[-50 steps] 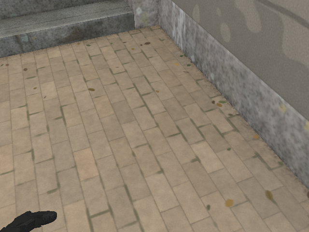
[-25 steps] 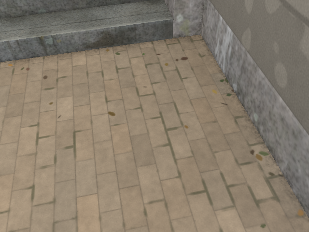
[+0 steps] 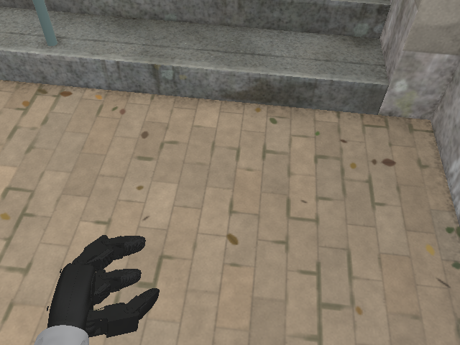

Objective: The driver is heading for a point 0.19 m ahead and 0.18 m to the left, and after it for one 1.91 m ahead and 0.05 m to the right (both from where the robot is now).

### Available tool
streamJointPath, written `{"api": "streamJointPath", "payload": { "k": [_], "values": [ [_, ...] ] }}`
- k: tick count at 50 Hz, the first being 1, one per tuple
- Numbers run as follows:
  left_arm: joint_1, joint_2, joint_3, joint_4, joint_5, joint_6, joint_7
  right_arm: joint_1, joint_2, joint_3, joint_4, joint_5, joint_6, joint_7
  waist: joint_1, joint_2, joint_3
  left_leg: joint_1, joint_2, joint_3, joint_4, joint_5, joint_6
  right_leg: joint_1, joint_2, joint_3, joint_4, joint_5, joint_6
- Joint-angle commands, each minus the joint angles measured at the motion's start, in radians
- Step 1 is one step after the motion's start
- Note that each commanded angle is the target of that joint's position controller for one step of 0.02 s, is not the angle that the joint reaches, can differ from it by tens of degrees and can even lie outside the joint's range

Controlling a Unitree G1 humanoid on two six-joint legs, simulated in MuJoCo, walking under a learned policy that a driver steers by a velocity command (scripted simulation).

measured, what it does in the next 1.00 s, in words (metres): walks ahead: right foot, then left foot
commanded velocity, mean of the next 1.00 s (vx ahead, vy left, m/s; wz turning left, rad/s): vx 1.00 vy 0.00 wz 0.23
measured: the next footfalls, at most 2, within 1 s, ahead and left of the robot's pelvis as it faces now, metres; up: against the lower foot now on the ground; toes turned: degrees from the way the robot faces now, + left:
right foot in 0.16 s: +0.36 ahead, -0.18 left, +0.00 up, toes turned +19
left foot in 0.64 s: +0.66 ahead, +0.25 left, +0.00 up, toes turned +28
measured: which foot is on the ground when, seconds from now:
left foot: down 0.00-0.16, up 0.18-0.62, down 0.64-1.00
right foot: up 0.00-0.14, down 0.16-0.64, up 0.66-1.00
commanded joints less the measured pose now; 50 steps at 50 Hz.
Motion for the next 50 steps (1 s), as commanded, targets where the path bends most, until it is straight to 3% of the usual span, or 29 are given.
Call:
{"api": "streamJointPath", "payload": {
  "k": [1, 4, 5, 7, 8, 9, 10, 11, 12, 13, 15, 17, 22, 25, 27, 29, 30, 31, 32, 33, 34, 35, 36, 37, 39, 42, 44, 47, 50],
  "values": [
    [-0.113, 0.041, 0.026, -0.077, -0.018, 0.001, -0.004, -0.112, -0.178, -0.051, -0.089, 0.012, -0.007, -0.024, 0.018, 0.068, 0.020, -0.342, 0.118, -0.205, -0.202, 0.092, 0.091, 0.354, 0.117, -0.161, -0.297, 0.199, 0.046],
    [-0.112, 0.121, 0.066, -0.082, -0.060, -0.006, -0.017, -0.082, -0.168, -0.062, -0.072, 0.026, 0.000, -0.026, 0.010, 0.128, -0.007, -0.131, 0.163, -0.315, -0.116, 0.036, 0.063, 0.374, 0.121, -0.080, -0.463, 0.189, 0.042],
    [-0.078, 0.160, 0.084, -0.069, -0.068, -0.015, -0.015, -0.104, -0.169, -0.068, -0.071, 0.020, 0.001, -0.033, 0.045, 0.148, -0.030, -0.064, 0.173, -0.338, -0.050, 0.139, 0.045, 0.407, 0.121, -0.065, -0.475, 0.162, 0.026],
    [0.271, 0.233, 0.126, 0.018, -0.062, -0.030, -0.006, -0.208, -0.169, -0.065, -0.115, -0.010, 0.004, -0.018, 0.245, 0.152, -0.230, -0.102, 0.140, -0.261, 0.334, 0.449, -0.020, 0.782, 0.073, -0.069, -0.404, 0.044, -0.044],
    [0.529, 0.280, 0.128, 0.067, -0.053, -0.012, 0.003, -0.200, -0.060, -0.026, -0.147, -0.047, -0.005, 0.001, 0.314, 0.015, -0.418, -0.307, 0.110, -0.180, 0.695, 0.163, -0.046, 1.137, -0.106, 0.128, -0.321, -0.217, -0.095],
    [0.506, 0.340, 0.125, 0.077, -0.006, -0.020, -0.018, 0.005, -0.009, 0.002, -0.193, 0.046, -0.013, 0.008, 0.164, -0.568, -0.524, -0.608, 0.051, -0.110, 0.973, -0.258, -0.078, 1.302, -0.378, 0.823, -0.636, -0.670, -0.305],
    [0.392, 0.218, 0.109, 0.046, -0.003, -0.008, -0.013, -0.038, -0.113, -0.010, -0.153, 0.076, 0.002, -0.013, 0.189, -0.409, -0.338, -0.748, 0.164, -0.050, 1.065, -0.141, -0.082, 1.183, -0.352, 0.846, -0.700, -0.913, -0.284],
    [0.364, 0.151, 0.095, 0.053, -0.002, 0.001, 0.000, -0.170, -0.164, -0.018, -0.163, 0.032, 0.010, -0.014, 0.218, -0.242, -0.190, -0.766, 0.188, -0.002, 1.072, -0.049, -0.083, 1.040, -0.288, 0.619, -0.680, -0.712, -0.230],
    [0.384, 0.152, 0.087, 0.087, 0.005, 0.009, 0.000, -0.261, -0.147, -0.015, -0.187, -0.004, 0.012, -0.009, 0.213, -0.030, -0.104, -0.722, 0.219, 0.021, 1.052, -0.016, -0.077, 0.896, -0.232, 0.441, -0.670, -0.479, -0.205],
    [0.376, 0.149, 0.084, 0.122, 0.007, 0.008, -0.004, -0.315, -0.135, -0.016, -0.214, -0.025, 0.011, -0.005, 0.191, 0.013, -0.047, -0.694, 0.253, 0.020, 0.991, 0.017, -0.072, 0.800, -0.193, 0.318, -0.666, -0.319, -0.190],
    [0.366, 0.075, 0.058, 0.179, 0.006, 0.006, -0.012, -0.306, -0.106, -0.014, -0.236, 0.009, 0.026, 0.013, 0.140, -0.040, -0.011, -0.656, 0.295, 0.023, 0.953, 0.030, -0.066, 0.710, -0.151, 0.144, -0.677, -0.166, -0.159],
    [0.364, 0.061, 0.051, 0.222, -0.011, 0.008, -0.018, -0.317, -0.087, -0.007, -0.259, 0.023, 0.042, 0.022, 0.110, -0.053, 0.024, -0.704, 0.321, 0.026, 0.935, 0.048, -0.064, 0.670, -0.153, 0.047, -0.694, -0.067, -0.152],
    [0.414, 0.140, 0.047, 0.296, 0.003, 0.002, -0.004, -0.428, -0.078, 0.014, -0.320, 0.002, 0.036, 0.034, 0.100, 0.025, 0.122, -0.715, 0.290, 0.030, 0.707, 0.248, -0.075, 0.561, -0.151, -0.132, -0.795, 0.091, -0.159],
    [0.533, 0.203, 0.042, 0.359, -0.033, 0.015, -0.003, -0.591, -0.075, 0.024, -0.377, -0.010, 0.008, 0.053, 0.137, 0.066, 0.161, -0.668, 0.244, 0.138, 0.416, 0.288, -0.051, 0.661, -0.169, -0.153, -0.865, 0.234, -0.195],
    [0.551, 0.240, 0.036, 0.382, -0.042, 0.029, -0.007, -0.644, -0.089, 0.015, -0.388, -0.009, -0.016, 0.066, 0.130, 0.011, 0.167, -0.547, 0.208, 0.240, 0.279, 0.255, -0.051, 0.720, -0.165, -0.198, -0.840, 0.545, -0.199],
    [0.574, 0.292, 0.038, 0.399, -0.029, 0.038, -0.006, -0.593, -0.143, -0.012, -0.396, -0.009, -0.030, 0.061, 0.071, -0.135, 0.067, -0.316, 0.131, 0.269, 0.236, 0.167, -0.042, 0.778, -0.193, -0.195, -0.673, 1.109, -0.199],
    [0.559, 0.308, 0.037, 0.413, -0.020, 0.044, -0.004, -0.409, -0.208, -0.045, -0.358, -0.004, -0.026, 0.047, -0.041, -0.195, -0.044, -0.074, 0.114, 0.242, 0.200, 0.164, -0.021, 0.750, -0.193, -0.187, -0.478, 1.241, -0.183],
    [0.499, 0.320, 0.038, 0.401, -0.020, 0.042, -0.003, -0.150, -0.259, -0.073, -0.292, 0.004, -0.010, 0.026, -0.189, -0.218, -0.147, 0.278, 0.176, 0.167, 0.129, 0.253, -0.004, 0.559, -0.148, -0.204, -0.215, 1.116, -0.138],
    [0.507, 0.193, 0.013, 0.345, 0.014, 0.037, -0.009, 0.039, -0.350, -0.092, -0.221, -0.007, 0.007, -0.002, -0.165, -0.012, -0.322, 0.674, 0.426, -0.148, 0.215, 0.132, -0.012, 0.237, -0.020, -0.167, 0.209, 0.173, -0.114],
    [0.626, 0.095, -0.013, 0.319, -0.042, 0.001, -0.022, 0.039, -0.352, -0.075, -0.223, -0.053, -0.013, 0.004, -0.063, 0.261, -0.582, 0.802, 0.627, -0.646, -0.023, -0.098, 0.103, 0.068, 0.092, 0.018, 0.496, -0.323, -0.120],
    [0.503, 0.189, 0.022, 0.298, -0.085, -0.010, -0.018, 0.017, -0.253, -0.061, -0.200, -0.060, -0.022, 0.015, -0.096, 0.174, -0.438, 0.658, 0.588, -0.626, -0.153, -0.214, 0.091, -0.039, 0.048, 0.020, 0.563, -0.258, -0.122],
    [0.408, 0.169, 0.028, 0.263, -0.097, -0.005, -0.007, -0.044, -0.199, -0.047, -0.173, -0.047, -0.033, 0.018, -0.070, 0.120, -0.223, 0.468, 0.559, -0.431, -0.163, -0.158, 0.075, -0.091, 0.008, -0.029, 0.545, -0.186, -0.108],
    [0.367, 0.135, 0.024, 0.249, -0.080, 0.009, -0.001, -0.107, -0.165, -0.037, -0.144, -0.044, -0.044, 0.023, -0.016, 0.031, -0.120, 0.293, 0.533, -0.305, -0.196, -0.049, 0.059, -0.066, -0.040, -0.049, 0.517, -0.134, -0.101],
    [0.382, 0.121, 0.031, 0.252, -0.064, 0.030, -0.001, -0.162, -0.110, -0.025, -0.127, -0.055, -0.056, 0.028, 0.041, 0.049, -0.072, 0.161, 0.495, -0.186, -0.215, 0.022, 0.045, -0.008, -0.075, -0.052, 0.488, -0.088, -0.096],
    [0.446, 0.073, 0.034, 0.261, -0.074, 0.079, -0.014, -0.225, -0.047, -0.016, -0.090, -0.050, -0.062, 0.034, 0.110, 0.086, -0.029, 0.036, 0.461, -0.004, -0.259, 0.131, 0.009, 0.056, -0.111, -0.051, 0.462, -0.075, -0.094],
    [0.364, 0.064, 0.033, 0.213, -0.065, 0.117, -0.020, -0.289, -0.080, -0.024, -0.064, -0.042, -0.065, 0.022, 0.137, 0.073, 0.092, -0.078, 0.436, 0.199, -0.322, 0.282, -0.036, -0.016, -0.132, -0.070, 0.391, -0.030, -0.072],
    [0.308, 0.075, 0.031, 0.178, -0.052, 0.115, -0.030, -0.312, -0.114, -0.029, -0.062, -0.057, -0.064, 0.002, 0.151, 0.071, 0.125, -0.110, 0.380, 0.312, -0.343, 0.320, -0.047, -0.022, -0.106, -0.112, 0.258, 0.116, -0.063],
    [0.202, 0.103, 0.028, 0.143, -0.042, 0.102, -0.060, -0.273, -0.194, -0.043, -0.047, -0.049, -0.067, -0.019, 0.116, -0.009, 0.131, -0.031, 0.364, 0.409, -0.371, 0.382, -0.071, 0.046, -0.065, -0.216, 0.000, 0.284, -0.095],
    [0.191, 0.166, 0.053, 0.114, -0.056, 0.091, -0.083, -0.234, -0.297, -0.062, -0.037, -0.043, -0.048, -0.032, 0.142, 0.040, 0.059, 0.169, 0.390, 0.431, -0.232, 0.999, -0.114, 0.187, 0.055, -0.357, -0.126, 0.241, -0.150]
  ]
}}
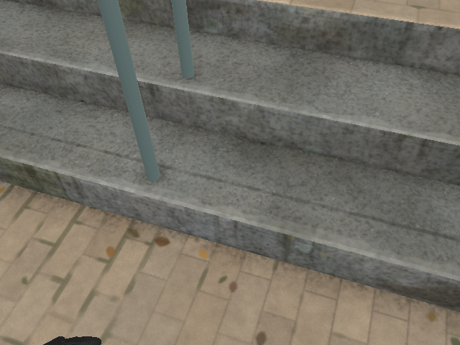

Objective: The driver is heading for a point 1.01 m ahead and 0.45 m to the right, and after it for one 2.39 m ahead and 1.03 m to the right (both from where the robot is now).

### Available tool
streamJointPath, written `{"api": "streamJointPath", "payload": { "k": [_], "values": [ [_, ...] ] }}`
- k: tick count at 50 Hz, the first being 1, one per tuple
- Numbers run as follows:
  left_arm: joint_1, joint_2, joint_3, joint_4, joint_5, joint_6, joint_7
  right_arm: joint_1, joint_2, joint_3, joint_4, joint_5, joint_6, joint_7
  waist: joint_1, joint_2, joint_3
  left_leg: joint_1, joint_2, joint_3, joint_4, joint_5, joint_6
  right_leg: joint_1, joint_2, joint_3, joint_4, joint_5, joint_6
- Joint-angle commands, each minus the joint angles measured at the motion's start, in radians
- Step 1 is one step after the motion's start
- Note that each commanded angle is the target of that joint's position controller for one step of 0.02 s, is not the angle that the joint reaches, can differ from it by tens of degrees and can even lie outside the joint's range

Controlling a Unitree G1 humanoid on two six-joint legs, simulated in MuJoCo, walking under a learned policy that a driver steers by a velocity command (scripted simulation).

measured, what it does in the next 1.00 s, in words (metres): climbs, turning right: right foot, then left foot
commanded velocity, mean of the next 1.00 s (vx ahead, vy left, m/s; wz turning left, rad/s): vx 1.00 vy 0.00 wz -0.95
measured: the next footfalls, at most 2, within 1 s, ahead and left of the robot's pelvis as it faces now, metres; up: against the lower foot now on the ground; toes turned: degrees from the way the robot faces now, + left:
right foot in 0.08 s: +0.28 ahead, -0.07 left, +0.00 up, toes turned -8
left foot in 0.48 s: +0.67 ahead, +0.03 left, +0.00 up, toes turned -36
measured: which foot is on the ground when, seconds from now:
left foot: down 0.00-0.08, up 0.10-0.46, down 0.48-0.92, up 0.94-1.00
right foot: up 0.00-0.06, down 0.08-0.46, up 0.48-0.88, down 0.90-1.00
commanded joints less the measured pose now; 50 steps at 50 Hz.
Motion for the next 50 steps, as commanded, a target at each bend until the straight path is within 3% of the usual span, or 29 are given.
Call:
{"api": "streamJointPath", "payload": {
  "k": [1, 3, 4, 5, 6, 7, 9, 12, 15, 18, 20, 23, 24, 25, 26, 28, 29, 32, 36, 39, 41, 42, 43, 44, 45, 46, 47, 48, 50],
  "values": [
    [0.110, 0.106, 0.036, -0.044, -0.019, 0.000, -0.017, -0.147, -0.252, -0.050, -0.110, 0.014, 0.002, -0.017, 0.163, 0.112, -0.003, -0.161, 0.251, -0.019, 0.117, 1.414, 0.074, 0.366, 0.130, -0.137, -0.052, -0.063, -0.054],
    [0.494, 0.242, 0.103, 0.037, -0.016, 0.034, -0.002, -0.247, -0.282, -0.059, -0.148, 0.029, 0.020, -0.005, 0.367, 0.164, -0.171, -0.274, 0.267, -0.063, 0.592, 1.589, 0.093, 0.811, 0.166, -0.083, -0.058, -0.196, -0.131],
    [0.629, 0.268, 0.120, 0.089, -0.022, 0.047, 0.017, -0.305, -0.197, -0.035, -0.148, 0.038, 0.007, 0.008, 0.426, 0.015, -0.142, -0.496, 0.120, -0.067, 1.061, 0.904, 0.049, 1.011, 0.134, 0.025, -0.182, -0.142, -0.176],
    [0.518, 0.270, 0.096, 0.084, 0.012, 0.030, 0.008, -0.199, 0.036, 0.030, -0.204, 0.010, -0.038, 0.027, 0.198, -0.401, -0.081, -0.907, -0.079, -0.214, 1.469, -0.135, 0.017, 1.118, 0.081, 0.359, -0.200, -0.110, -0.279],
    [0.416, 0.202, 0.067, 0.010, 0.043, -0.007, 0.004, -0.125, 0.003, 0.049, -0.275, 0.044, -0.082, 0.038, 0.121, -0.390, -0.298, -1.091, -0.081, -0.428, 1.520, -0.117, 0.068, 1.212, -0.104, 0.897, -0.506, -0.647, -0.430],
    [0.414, 0.143, 0.063, -0.015, 0.034, -0.029, 0.001, -0.267, -0.118, 0.026, -0.288, 0.064, -0.102, 0.038, 0.174, -0.162, -0.204, -1.095, -0.026, -0.452, 1.411, -0.008, 0.114, 1.109, -0.121, 0.968, -0.663, -0.791, -0.355],
    [0.289, 0.140, 0.057, -0.035, 0.028, -0.066, -0.006, -0.319, -0.100, 0.030, -0.298, 0.033, -0.091, 0.019, 0.066, 0.147, -0.042, -0.986, 0.049, -0.458, 1.185, 0.114, 0.099, 0.768, -0.090, 0.874, -0.662, -0.692, -0.300],
    [0.192, 0.128, 0.050, -0.056, 0.020, -0.078, 0.027, -0.288, -0.114, 0.019, -0.294, 0.003, -0.045, 0.001, 0.003, 0.114, 0.015, -0.836, 0.096, -0.461, 0.961, 0.137, 0.019, 0.525, 0.029, 0.627, -0.659, -0.389, -0.282],
    [0.185, 0.108, 0.042, -0.042, -0.008, -0.059, 0.065, -0.478, -0.034, 0.044, -0.370, -0.014, -0.037, -0.002, 0.059, 0.092, 0.067, -0.660, 0.047, -0.343, 0.556, 0.323, -0.035, 0.329, 0.156, 0.401, -0.644, -0.181, -0.217],
    [0.247, 0.149, 0.062, -0.012, -0.009, -0.041, 0.076, -0.538, -0.039, 0.031, -0.405, 0.026, -0.032, 0.000, 0.126, -0.027, -0.006, -0.503, -0.016, -0.338, 0.311, 0.529, -0.068, 0.357, 0.162, 0.420, -0.592, -0.265, -0.144],
    [0.234, 0.098, 0.052, -0.014, -0.013, -0.036, 0.083, -0.448, -0.093, 0.001, -0.382, 0.058, -0.023, -0.002, 0.074, -0.089, -0.075, -0.429, -0.015, -0.379, 0.306, 0.495, -0.069, 0.464, 0.143, 0.471, -0.466, -0.234, -0.109],
    [0.065, 0.038, 0.031, -0.100, 0.017, -0.048, 0.057, 0.110, -0.171, -0.049, -0.232, 0.028, -0.026, -0.012, -0.225, -0.060, -0.336, 0.127, 0.089, -0.401, 0.345, 0.374, 0.022, 0.329, 0.176, 0.385, 0.231, 0.060, 0.014],
    [0.084, -0.148, -0.029, -0.141, 0.051, -0.060, 0.051, 0.227, -0.204, -0.040, -0.171, -0.003, -0.021, -0.006, -0.182, 0.289, -0.322, 0.261, 0.251, -0.676, 0.309, 0.330, 0.019, 0.072, 0.263, 0.356, 0.588, -0.771, 0.013],
    [0.378, -0.105, -0.032, -0.157, -0.076, -0.065, 0.051, 0.066, -0.280, -0.045, -0.233, -0.042, -0.033, 0.010, 0.034, 0.544, -0.387, 0.281, 0.526, -1.376, 0.020, -0.084, 0.236, -0.147, 0.215, 0.339, 0.738, -0.684, 0.016],
    [0.309, 0.015, -0.013, -0.117, -0.073, -0.041, 0.062, -0.075, -0.159, -0.037, -0.263, -0.031, -0.025, 0.005, 0.008, 0.299, -0.233, 0.124, 0.498, -1.334, -0.034, -0.420, 0.295, -0.197, 0.115, 0.251, 0.823, -0.513, 0.046],
    [0.101, 0.026, -0.011, -0.176, 0.011, -0.014, 0.062, -0.109, -0.085, -0.012, -0.231, -0.012, 0.000, -0.006, -0.018, 0.063, -0.054, -0.139, 0.376, -0.927, -0.009, -0.078, 0.232, -0.170, 0.066, 0.156, 0.903, -0.444, 0.061],
    [0.077, 0.006, -0.012, -0.204, 0.022, -0.009, 0.059, -0.126, -0.077, -0.006, -0.205, -0.012, 0.005, -0.004, 0.017, 0.017, -0.010, -0.249, 0.320, -0.772, 0.012, 0.086, 0.205, -0.142, 0.049, 0.167, 0.915, -0.423, 0.058],
    [0.048, -0.072, -0.049, -0.270, -0.003, 0.019, 0.036, -0.103, 0.004, 0.029, -0.112, -0.007, 0.005, 0.000, 0.076, 0.073, 0.047, -0.400, 0.302, -0.522, 0.027, 0.327, 0.181, -0.213, 0.019, 0.175, 1.010, -0.467, 0.071],
    [-0.117, -0.150, -0.098, -0.365, -0.003, 0.030, 0.044, 0.004, -0.043, 0.036, 0.008, -0.011, 0.017, -0.014, 0.072, 0.089, 0.090, -0.265, 0.373, -0.398, -0.019, 0.416, 0.156, -0.614, 0.030, 0.167, 1.332, -0.588, 0.069],
    [-0.363, -0.146, -0.129, -0.481, 0.012, 0.016, 0.011, 0.099, -0.037, 0.062, 0.079, -0.019, 0.047, -0.044, 0.035, 0.020, 0.082, -0.357, 0.236, -0.209, -0.067, 0.546, 0.083, -0.518, 0.012, -0.005, 0.985, -0.491, 0.070],
    [-0.363, -0.129, -0.144, -0.532, -0.018, 0.008, -0.015, 0.095, -0.190, 0.048, 0.062, -0.008, 0.040, -0.077, 0.084, 0.101, -0.021, -0.600, 0.259, -0.138, -0.236, 1.037, 0.109, 0.100, 0.029, -0.157, 0.583, -0.450, 0.042],
    [-0.325, -0.063, -0.108, -0.495, -0.009, 0.001, -0.020, 0.096, -0.245, 0.044, 0.060, -0.006, 0.015, -0.077, 0.114, 0.143, -0.116, -0.508, 0.271, -0.093, -0.077, 1.828, 0.119, 0.285, 0.131, -0.243, 0.602, -0.485, 0.006],
    [-0.218, 0.014, -0.064, -0.468, 0.003, 0.003, -0.011, 0.083, -0.362, 0.015, 0.042, -0.011, 0.015, -0.075, 0.192, 0.230, -0.247, -0.340, 0.310, -0.117, 0.074, 2.191, 0.129, 0.350, 0.168, -0.230, 0.518, -0.564, -0.029],
    [-0.046, 0.117, -0.008, -0.400, 0.003, 0.015, 0.000, 0.055, -0.381, 0.000, 0.017, -0.030, 0.024, -0.081, 0.263, 0.260, -0.382, -0.253, 0.333, -0.149, 0.331, 2.651, 0.144, 0.472, 0.236, -0.187, 0.485, -0.582, -0.075],
    [0.245, 0.183, 0.023, -0.328, 0.007, 0.010, -0.011, -0.076, -0.446, -0.039, -0.051, -0.002, 0.038, -0.068, 0.391, 0.308, -0.416, -0.259, 0.368, -0.195, 0.714, 2.528, 0.157, 0.618, 0.210, 0.034, 0.103, -0.579, -0.159],
    [0.273, 0.317, 0.060, -0.250, 0.008, 0.008, -0.016, -0.059, -0.248, -0.001, -0.158, -0.020, 0.003, -0.046, 0.261, -0.111, -0.456, -0.688, 0.109, -0.264, 1.155, 0.944, 0.109, 0.958, 0.080, 0.593, -0.171, -0.546, -0.299],
    [0.323, 0.291, 0.049, -0.222, 0.041, 0.007, 0.036, -0.137, -0.184, 0.018, -0.219, -0.057, -0.062, 0.015, 0.236, -0.371, -0.631, -1.015, -0.072, -0.485, 1.589, 0.290, 0.148, 1.166, -0.106, 1.224, -0.535, -0.611, -0.416],
    [0.432, 0.178, 0.023, -0.144, 0.043, -0.015, 0.045, -0.217, -0.132, 0.011, -0.227, -0.029, -0.090, 0.042, 0.260, -0.231, -0.537, -1.211, -0.036, -0.543, 1.826, 0.242, 0.194, 1.152, -0.144, 1.235, -0.601, -0.744, -0.320],
    [0.419, 0.009, -0.020, 0.011, 0.031, -0.037, 0.007, -0.389, 0.107, 0.110, -0.339, -0.016, -0.087, 0.031, 0.153, 0.023, -0.051, -1.376, 0.011, -0.423, 2.065, 0.184, 0.153, 0.708, -0.039, 0.882, -0.513, -0.360, -0.193]
  ]
}}
Velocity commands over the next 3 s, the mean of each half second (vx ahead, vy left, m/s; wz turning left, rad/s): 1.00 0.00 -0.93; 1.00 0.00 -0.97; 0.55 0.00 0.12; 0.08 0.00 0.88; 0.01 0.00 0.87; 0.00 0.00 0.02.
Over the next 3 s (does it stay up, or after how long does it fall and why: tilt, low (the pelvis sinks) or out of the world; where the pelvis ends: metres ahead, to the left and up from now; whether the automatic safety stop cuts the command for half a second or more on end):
stays up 1.20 -0.68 0.37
